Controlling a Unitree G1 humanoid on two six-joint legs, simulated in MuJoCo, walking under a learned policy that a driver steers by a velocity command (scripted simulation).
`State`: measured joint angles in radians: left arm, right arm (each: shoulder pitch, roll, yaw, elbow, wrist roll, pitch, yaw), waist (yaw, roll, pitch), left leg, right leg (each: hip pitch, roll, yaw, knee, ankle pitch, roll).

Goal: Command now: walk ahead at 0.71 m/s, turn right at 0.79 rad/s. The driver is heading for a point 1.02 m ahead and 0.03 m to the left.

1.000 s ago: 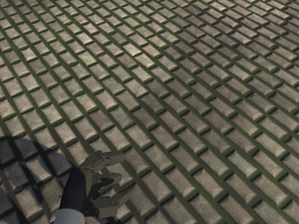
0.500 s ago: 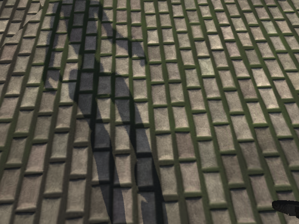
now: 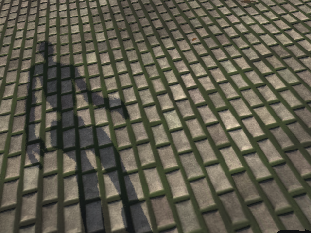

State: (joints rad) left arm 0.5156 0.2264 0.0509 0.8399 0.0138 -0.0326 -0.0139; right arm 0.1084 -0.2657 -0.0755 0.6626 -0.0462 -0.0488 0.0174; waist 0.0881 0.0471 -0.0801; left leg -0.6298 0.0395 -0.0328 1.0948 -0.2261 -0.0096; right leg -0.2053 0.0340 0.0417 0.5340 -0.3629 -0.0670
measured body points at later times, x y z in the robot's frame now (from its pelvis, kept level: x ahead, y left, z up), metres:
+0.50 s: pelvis +0.37 -0.02 +0.00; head +0.38 -0.03 +0.45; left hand +0.55 +0.21 -0.11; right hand +0.34 -0.31 -0.13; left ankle +0.35 +0.06 -0.74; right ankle +0.29 -0.13 -0.65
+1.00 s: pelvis +0.82 -0.07 -0.01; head +0.84 -0.06 +0.44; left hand +0.71 +0.21 -0.13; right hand +1.11 -0.28 -0.07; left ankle +0.91 +0.05 -0.66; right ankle +0.72 -0.22 -0.74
